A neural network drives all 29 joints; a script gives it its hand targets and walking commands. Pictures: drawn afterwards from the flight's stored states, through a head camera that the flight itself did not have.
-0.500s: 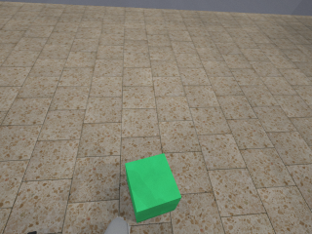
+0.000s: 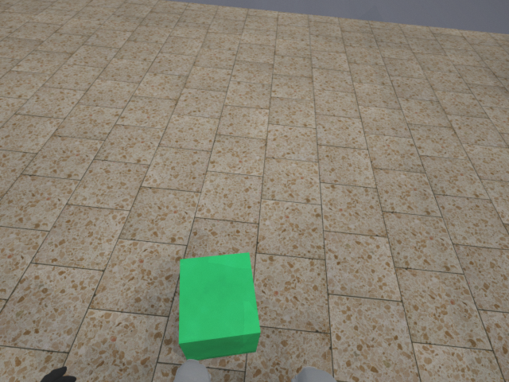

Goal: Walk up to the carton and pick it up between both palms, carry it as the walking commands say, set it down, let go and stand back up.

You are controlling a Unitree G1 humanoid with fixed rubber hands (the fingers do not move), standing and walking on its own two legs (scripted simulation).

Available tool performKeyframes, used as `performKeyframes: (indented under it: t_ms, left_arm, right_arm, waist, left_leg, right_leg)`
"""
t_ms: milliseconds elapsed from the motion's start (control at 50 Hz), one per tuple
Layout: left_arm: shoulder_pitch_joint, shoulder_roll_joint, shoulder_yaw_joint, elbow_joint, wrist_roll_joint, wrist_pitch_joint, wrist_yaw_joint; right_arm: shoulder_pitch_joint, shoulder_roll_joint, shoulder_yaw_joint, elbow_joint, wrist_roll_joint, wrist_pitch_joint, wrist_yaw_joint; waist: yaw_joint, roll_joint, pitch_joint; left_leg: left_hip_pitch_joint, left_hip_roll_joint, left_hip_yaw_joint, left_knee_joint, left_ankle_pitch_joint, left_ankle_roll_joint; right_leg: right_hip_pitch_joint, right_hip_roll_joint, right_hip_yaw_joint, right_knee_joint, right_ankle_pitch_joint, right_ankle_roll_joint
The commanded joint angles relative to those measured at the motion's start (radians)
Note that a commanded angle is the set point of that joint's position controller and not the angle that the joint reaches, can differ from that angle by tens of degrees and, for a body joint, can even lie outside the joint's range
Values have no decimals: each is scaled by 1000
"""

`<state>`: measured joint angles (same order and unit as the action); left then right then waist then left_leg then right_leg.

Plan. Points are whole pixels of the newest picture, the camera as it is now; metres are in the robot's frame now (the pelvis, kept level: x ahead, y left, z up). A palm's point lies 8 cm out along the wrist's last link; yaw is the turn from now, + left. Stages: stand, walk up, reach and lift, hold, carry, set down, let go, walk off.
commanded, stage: walk up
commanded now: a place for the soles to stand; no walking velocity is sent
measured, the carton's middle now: (218, 306) +0.45 +0.10 -0.60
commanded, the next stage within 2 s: none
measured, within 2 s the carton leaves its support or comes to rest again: neither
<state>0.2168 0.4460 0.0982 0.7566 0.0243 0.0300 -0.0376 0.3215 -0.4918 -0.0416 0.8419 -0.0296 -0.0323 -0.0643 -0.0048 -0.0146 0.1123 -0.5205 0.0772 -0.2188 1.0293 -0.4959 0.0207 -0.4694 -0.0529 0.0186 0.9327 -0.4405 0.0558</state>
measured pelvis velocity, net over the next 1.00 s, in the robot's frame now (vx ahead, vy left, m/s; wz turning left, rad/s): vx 0.02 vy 0.04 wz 0.18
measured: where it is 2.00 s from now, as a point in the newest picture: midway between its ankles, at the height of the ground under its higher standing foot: outside the picture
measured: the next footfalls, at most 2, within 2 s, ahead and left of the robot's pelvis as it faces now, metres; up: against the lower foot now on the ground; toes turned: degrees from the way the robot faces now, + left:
left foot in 0.38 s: +0.04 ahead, +0.14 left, +0.00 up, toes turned +8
right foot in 0.64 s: +0.11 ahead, -0.08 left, +0.00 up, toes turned +18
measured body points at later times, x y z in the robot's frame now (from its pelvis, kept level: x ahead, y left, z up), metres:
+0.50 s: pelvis -0.01 +0.02 +0.02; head +0.03 +0.01 +0.47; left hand -0.05 +0.38 -0.07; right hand +0.16 -0.30 -0.08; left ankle +0.00 +0.12 -0.68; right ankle +0.05 -0.14 -0.64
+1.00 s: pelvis +0.02 +0.04 +0.05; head +0.04 +0.06 +0.50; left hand +0.06 +0.35 -0.08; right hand +0.16 -0.25 -0.06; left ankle +0.00 +0.13 -0.68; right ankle +0.07 -0.08 -0.68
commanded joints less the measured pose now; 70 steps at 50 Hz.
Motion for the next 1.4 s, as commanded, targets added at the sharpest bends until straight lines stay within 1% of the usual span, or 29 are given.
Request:
performKeyframes:
  t_ms: [0,20,60,100,240,280,320,340,360,380,400,420,440,480,500,580,600,620,640,660,680,700,740,760,780,860,900,1000,1380]
  left_arm:
    - [-80,370,81,-58,-7,-50,48]
    - [-61,320,69,-51,-10,-55,51]
    - [-19,315,53,-19,-6,-63,61]
    - [21,335,55,17,0,-73,74]
    - [156,360,69,62,11,-106,118]
    - [146,368,63,66,13,-108,118]
    - [89,363,47,65,6,-104,114]
    - [46,319,27,62,-1,-100,107]
    - [69,222,-5,62,-10,-96,104]
    - [37,149,-36,42,-17,-94,109]
    - [11,225,-16,57,-18,-89,119]
    - [31,267,-7,86,-22,-90,114]
    - [63,267,-11,120,-28,-93,107]
    - [122,222,-15,151,-25,-89,90]
    - [128,201,-20,147,-25,-87,87]
    - [173,183,-21,170,-13,-97,74]
    - [157,203,-16,162,-3,-102,73]
    - [102,258,-6,138,10,-106,72]
    - [34,298,-3,113,-2,-112,68]
    - [-16,304,0,112,-5,-105,67]
    - [-59,279,-15,108,-9,-101,65]
    - [-75,231,-35,106,-12,-97,58]
    - [-66,174,-49,112,-27,-84,48]
    - [-42,162,-45,130,-30,-82,46]
    - [-7,152,-43,157,-27,-80,45]
    - [-84,174,-41,187,-22,-87,45]
    - [-96,147,-53,207,-29,-83,46]
    - [-139,133,-64,259,-34,-77,49]
    - [-224,115,-79,356,-20,-66,44]
  right_arm:
    - [7,-175,-61,-76,21,-3,-12]
    - [1,-198,-65,-51,15,-2,0]
    - [28,-180,-72,-18,19,11,25]
    - [7,-177,-82,-35,5,28,51]
    - [-117,-166,-96,-113,-21,55,110]
    - [-118,-163,-99,-115,-14,53,117]
    - [-58,-148,-103,-93,-8,45,122]
    - [24,-149,-111,-57,-9,36,119]
    - [115,-211,-137,-28,-24,27,114]
    - [56,-293,-148,-53,-30,23,106]
    - [4,-305,-137,-75,-20,26,100]
    - [-40,-296,-136,-82,-10,29,98]
    - [-78,-248,-132,-82,-5,29,90]
    - [-125,-203,-107,-77,-2,32,78]
    - [-130,-200,-98,-72,6,29,76]
    - [-222,-170,-66,-53,16,21,73]
    - [-204,-136,-50,-35,20,19,71]
    - [-167,-93,-32,-24,28,18,69]
    - [-128,-81,-22,-11,31,20,66]
    - [-119,-124,-39,20,36,22,53]
    - [-101,-123,-36,47,35,12,50]
    - [-85,-114,-35,65,33,3,54]
    - [-133,-162,-46,71,24,-12,59]
    - [-176,-171,-44,70,17,-15,59]
    - [-229,-168,-36,69,14,-15,57]
    - [-228,-100,-8,123,33,-17,57]
    - [-238,-101,-4,145,32,-23,53]
    - [-274,-88,5,185,33,-22,48]
    - [-353,-76,2,272,30,-3,50]
  waist:
    - [-5,-175,-32]
    - [2,-81,12]
    - [7,-143,-16]
    - [17,-187,-29]
    - [55,-163,-105]
    - [45,-176,-119]
    - [-12,-157,-137]
    - [-66,-99,-165]
    - [-117,172,-209]
    - [-120,401,-138]
    - [-111,221,-130]
    - [-84,186,-114]
    - [-49,75,-82]
    - [-5,56,-72]
    - [-1,80,-74]
    - [60,62,-78]
    - [60,-5,-80]
    - [28,-174,-66]
    - [-5,-199,-47]
    - [-6,-115,-30]
    - [-38,-96,-11]
    - [-57,-62,-27]
    - [-29,36,-62]
    - [3,56,-87]
    - [35,57,-104]
    - [12,20,-120]
    - [12,64,-134]
    - [14,45,-158]
    - [3,6,-152]
  left_leg:
    - [-218,-53,65,259,-61,-6]
    - [-189,-37,87,237,-20,-7]
    - [-109,-75,134,190,-25,1]
    - [-89,-81,146,158,-24,8]
    - [-189,-50,142,13,-68,13]
    - [-114,-51,173,-60,-78,21]
    - [100,-72,227,-242,49,37]
    - [295,-122,257,-339,90,47]
    - [466,-24,38,-527,-68,99]
    - [426,161,-360,-658,-118,197]
    - [343,203,-378,-641,-77,273]
    - [265,211,-344,-607,-40,293]
    - [258,160,-241,-564,50,261]
    - [226,102,-95,-517,245,210]
    - [186,117,-105,-513,291,215]
    - [19,126,-20,-441,266,164]
    - [10,90,18,-369,217,121]
    - [-32,-3,93,-216,131,57]
    - [-16,-100,186,-133,6,13]
    - [103,-80,176,-105,-66,20]
    - [211,-66,166,-186,-18,42]
    - [296,-63,157,-319,13,56]
    - [234,61,-94,-580,-12,101]
    - [207,120,-171,-626,2,131]
    - [179,135,-155,-617,19,143]
    - [195,-4,79,-557,151,38]
    - [257,31,52,-591,285,44]
    - [327,54,75,-619,498,33]
    - [440,51,121,-751,456,11]
  right_leg:
    - [64,-421,667,-577,-131,-327]
    - [62,-363,510,-503,-9,-299]
    - [36,-290,341,-434,135,-250]
    - [59,-295,319,-426,128,-260]
    - [298,-369,304,-408,181,-306]
    - [257,-375,258,-392,270,-307]
    - [120,-322,135,-326,289,-266]
    - [-11,-241,39,-217,244,-208]
    - [-189,-117,-97,67,94,-133]
    - [-405,19,-129,208,-232,-100]
    - [-328,-36,-17,189,-208,-102]
    - [-242,-58,-25,199,-197,-97]
    - [-219,-58,-13,179,-138,-103]
    - [-131,-42,-39,98,-44,-90]
    - [-81,-30,-49,71,-16,-90]
    - [242,13,-59,-246,150,-104]
    - [276,-10,14,-361,136,-114]
    - [252,-156,293,-526,60,-158]
    - [179,-300,490,-627,-20,-222]
    - [36,-353,506,-600,-67,-302]
    - [-68,-320,443,-543,-13,-294]
    - [-94,-230,301,-502,12,-224]
    - [19,-27,85,-347,61,-102]
    - [79,14,36,-282,80,-87]
    - [141,19,18,-307,65,-87]
    - [238,-88,145,-461,185,-141]
    - [250,-63,96,-436,332,-124]
    - [327,-59,68,-477,463,-101]
    - [354,-75,58,-616,442,-75]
